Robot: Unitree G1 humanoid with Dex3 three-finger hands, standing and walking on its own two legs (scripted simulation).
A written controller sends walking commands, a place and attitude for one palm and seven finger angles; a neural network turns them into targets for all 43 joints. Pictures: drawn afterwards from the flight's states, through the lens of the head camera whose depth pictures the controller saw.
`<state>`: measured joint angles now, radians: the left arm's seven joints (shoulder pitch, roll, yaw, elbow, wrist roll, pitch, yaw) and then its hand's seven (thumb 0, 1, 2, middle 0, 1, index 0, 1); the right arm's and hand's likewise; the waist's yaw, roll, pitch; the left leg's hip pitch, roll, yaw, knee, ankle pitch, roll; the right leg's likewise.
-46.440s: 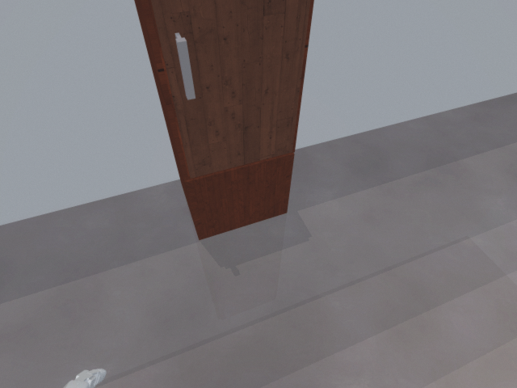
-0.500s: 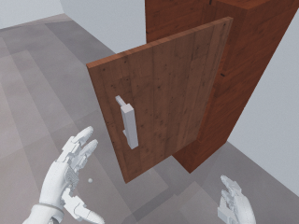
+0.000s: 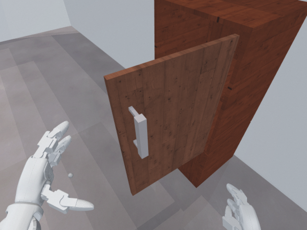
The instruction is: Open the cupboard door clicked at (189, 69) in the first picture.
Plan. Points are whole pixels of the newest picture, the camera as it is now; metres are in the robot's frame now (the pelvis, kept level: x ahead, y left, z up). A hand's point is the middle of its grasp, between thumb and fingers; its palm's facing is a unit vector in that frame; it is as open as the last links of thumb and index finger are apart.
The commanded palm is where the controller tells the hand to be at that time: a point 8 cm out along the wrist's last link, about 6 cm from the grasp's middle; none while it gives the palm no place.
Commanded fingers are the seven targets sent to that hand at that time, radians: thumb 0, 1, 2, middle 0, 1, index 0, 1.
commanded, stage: draw the hand back to the body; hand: left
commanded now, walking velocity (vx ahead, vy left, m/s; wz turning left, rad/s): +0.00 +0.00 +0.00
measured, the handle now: (138, 133) +0.34 +0.09 +0.09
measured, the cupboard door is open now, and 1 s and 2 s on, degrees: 85 85 85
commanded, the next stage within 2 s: step back with the hand held close in 0.98 s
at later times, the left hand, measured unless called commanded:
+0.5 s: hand (49, 149) +0.22 +0.25 +0.16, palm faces +0.40 -0.82 -0.41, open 10.3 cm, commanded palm +0.17 +0.29 +0.18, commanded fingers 0.00 0.76 0.84 -0.19 -0.30 -0.19 -0.30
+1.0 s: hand (46, 147) +0.22 +0.25 +0.17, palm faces +0.44 -0.80 -0.41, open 7.5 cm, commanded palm +0.17 +0.29 +0.18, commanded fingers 0.00 0.90 0.90 -0.20 -0.30 -0.20 -0.30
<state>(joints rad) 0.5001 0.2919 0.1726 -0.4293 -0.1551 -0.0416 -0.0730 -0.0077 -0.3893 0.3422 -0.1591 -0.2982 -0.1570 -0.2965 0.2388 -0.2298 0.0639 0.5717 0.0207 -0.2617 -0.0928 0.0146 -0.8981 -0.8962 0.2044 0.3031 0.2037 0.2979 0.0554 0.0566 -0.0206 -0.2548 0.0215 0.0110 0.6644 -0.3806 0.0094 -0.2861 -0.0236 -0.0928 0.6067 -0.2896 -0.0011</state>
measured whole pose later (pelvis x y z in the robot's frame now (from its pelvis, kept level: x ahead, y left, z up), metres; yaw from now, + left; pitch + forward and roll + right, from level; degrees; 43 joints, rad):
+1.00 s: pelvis +0.03 -0.01 +0.02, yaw -2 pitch -5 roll -1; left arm 0.46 0.33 0.33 -0.38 -0.05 -0.08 0.12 0.02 0.89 0.89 -0.21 -0.30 -0.21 -0.30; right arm 0.19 -0.23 0.01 0.66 -0.01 -0.12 -0.07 0.01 -0.90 -0.90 0.20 0.30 0.20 0.30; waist 0.07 0.08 0.04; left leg -0.03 0.03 0.04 0.40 -0.29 0.00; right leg -0.08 0.00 -0.07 0.37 -0.21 -0.01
